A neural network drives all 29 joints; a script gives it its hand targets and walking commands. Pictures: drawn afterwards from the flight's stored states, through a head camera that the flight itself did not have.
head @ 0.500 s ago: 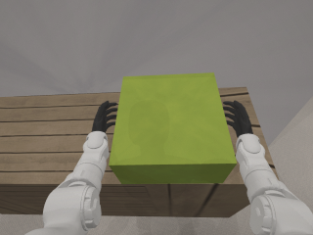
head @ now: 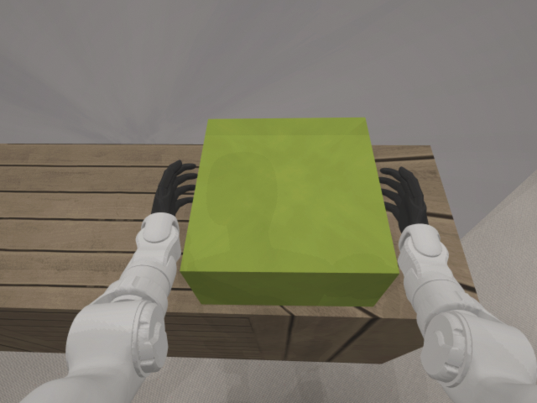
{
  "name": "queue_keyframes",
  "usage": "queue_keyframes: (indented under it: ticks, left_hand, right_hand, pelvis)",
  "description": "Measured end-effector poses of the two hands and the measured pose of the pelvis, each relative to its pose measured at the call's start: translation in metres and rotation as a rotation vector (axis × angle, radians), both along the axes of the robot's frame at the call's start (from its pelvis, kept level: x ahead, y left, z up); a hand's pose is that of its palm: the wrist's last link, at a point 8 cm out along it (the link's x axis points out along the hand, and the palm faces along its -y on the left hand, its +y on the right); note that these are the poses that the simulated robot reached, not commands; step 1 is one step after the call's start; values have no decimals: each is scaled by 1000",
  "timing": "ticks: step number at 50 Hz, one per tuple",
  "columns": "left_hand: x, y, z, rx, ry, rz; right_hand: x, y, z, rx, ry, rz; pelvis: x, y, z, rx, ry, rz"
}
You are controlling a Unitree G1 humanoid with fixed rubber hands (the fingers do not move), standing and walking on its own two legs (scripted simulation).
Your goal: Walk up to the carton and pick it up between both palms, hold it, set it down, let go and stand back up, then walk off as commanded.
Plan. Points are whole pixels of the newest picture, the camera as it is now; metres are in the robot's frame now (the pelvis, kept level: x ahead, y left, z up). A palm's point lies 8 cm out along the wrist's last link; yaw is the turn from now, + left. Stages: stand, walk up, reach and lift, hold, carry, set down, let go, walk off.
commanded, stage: set down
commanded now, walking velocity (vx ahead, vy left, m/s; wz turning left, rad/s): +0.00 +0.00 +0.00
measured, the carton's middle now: (286, 207) +0.44 -0.01 -0.05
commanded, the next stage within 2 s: none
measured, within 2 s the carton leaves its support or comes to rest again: neither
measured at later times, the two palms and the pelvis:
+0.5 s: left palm (172, 212) +0.41 +0.18 +0.00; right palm (413, 221) +0.38 -0.21 +0.00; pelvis -0.01 +0.00 +0.00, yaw +0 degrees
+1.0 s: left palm (173, 213) +0.41 +0.18 +0.00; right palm (413, 222) +0.38 -0.21 -0.01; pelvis -0.01 -0.01 +0.00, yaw +0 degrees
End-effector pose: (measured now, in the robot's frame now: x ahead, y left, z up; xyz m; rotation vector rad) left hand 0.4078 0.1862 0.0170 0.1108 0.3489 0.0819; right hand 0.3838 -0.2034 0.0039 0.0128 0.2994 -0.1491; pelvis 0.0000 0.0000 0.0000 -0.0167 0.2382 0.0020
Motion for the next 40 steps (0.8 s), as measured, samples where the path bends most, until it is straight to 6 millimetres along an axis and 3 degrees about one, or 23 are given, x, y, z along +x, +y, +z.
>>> queue_keyframes:
  ticks: [7,19,40]
  left_hand:
    - [3,-7,-6,34,-28,-3]
    - [1,-4,-13,-59,-73,-13]
    - [0,-7,-12,-32,-70,-17]
  right_hand:
    - [5,-6,-12,6,-59,-1]
    - [1,-5,-5,-87,-59,9]
    - [-1,-8,-12,-48,-67,4]
  pelvis:
    - [-3,-5,-2,6,51,0]
    - [-11,-4,-2,4,75,0]
    - [-11,-6,-3,7,76,0]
